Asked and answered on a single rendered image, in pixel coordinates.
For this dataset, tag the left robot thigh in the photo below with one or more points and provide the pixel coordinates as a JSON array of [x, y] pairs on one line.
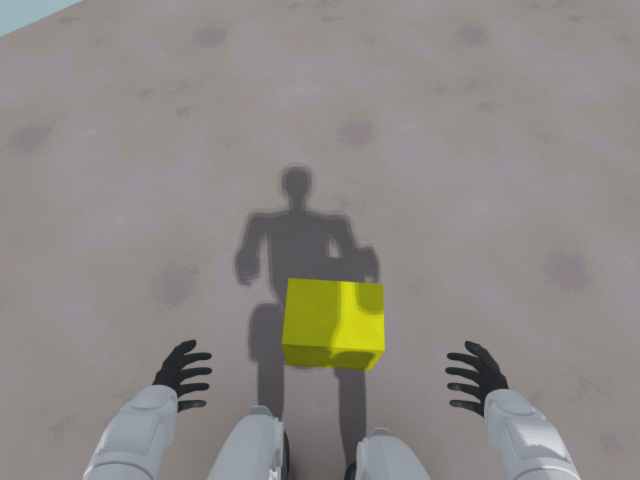
[[253, 447]]

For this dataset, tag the left robot hand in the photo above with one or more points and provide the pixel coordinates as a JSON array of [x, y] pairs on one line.
[[171, 373]]

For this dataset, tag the robot right forearm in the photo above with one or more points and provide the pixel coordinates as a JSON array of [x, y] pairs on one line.
[[529, 446]]

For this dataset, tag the robot left shin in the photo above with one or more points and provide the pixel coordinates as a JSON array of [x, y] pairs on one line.
[[263, 410]]

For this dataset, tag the carton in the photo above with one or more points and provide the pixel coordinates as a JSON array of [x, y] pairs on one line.
[[333, 324]]

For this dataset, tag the right robot hand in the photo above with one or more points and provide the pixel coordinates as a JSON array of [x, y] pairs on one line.
[[488, 377]]

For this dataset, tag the robot left forearm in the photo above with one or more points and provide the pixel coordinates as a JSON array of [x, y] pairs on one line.
[[133, 444]]

